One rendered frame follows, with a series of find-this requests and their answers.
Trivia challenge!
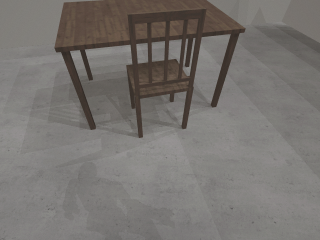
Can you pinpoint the table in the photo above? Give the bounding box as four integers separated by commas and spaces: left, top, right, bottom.
54, 0, 246, 130

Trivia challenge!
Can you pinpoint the chair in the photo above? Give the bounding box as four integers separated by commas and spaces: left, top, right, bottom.
126, 7, 207, 138

